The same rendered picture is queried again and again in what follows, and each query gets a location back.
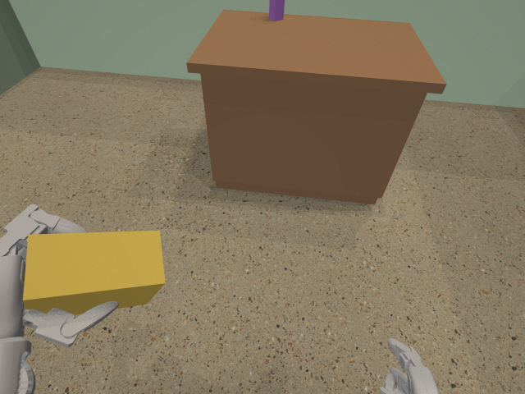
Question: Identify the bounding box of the sponge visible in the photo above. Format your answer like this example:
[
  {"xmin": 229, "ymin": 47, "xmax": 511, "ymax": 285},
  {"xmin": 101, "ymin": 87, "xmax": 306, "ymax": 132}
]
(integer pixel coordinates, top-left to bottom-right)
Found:
[{"xmin": 23, "ymin": 231, "xmax": 165, "ymax": 315}]

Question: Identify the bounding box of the table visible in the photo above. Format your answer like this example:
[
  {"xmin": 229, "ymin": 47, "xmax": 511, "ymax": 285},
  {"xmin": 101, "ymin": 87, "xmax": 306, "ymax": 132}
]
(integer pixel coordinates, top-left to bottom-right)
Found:
[{"xmin": 186, "ymin": 10, "xmax": 447, "ymax": 204}]

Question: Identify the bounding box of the left robot hand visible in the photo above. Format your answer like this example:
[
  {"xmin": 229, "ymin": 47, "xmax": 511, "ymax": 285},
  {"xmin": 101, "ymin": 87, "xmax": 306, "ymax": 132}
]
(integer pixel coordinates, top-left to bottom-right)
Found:
[{"xmin": 0, "ymin": 204, "xmax": 119, "ymax": 347}]

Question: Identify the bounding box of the left robot forearm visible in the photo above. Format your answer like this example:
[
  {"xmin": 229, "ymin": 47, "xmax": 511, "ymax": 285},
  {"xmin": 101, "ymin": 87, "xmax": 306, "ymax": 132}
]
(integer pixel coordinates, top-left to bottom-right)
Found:
[{"xmin": 0, "ymin": 337, "xmax": 35, "ymax": 394}]

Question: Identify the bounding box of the right robot hand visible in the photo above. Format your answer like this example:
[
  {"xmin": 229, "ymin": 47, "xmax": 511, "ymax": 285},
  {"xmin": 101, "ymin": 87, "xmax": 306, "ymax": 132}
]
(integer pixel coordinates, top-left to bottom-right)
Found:
[{"xmin": 380, "ymin": 338, "xmax": 441, "ymax": 394}]

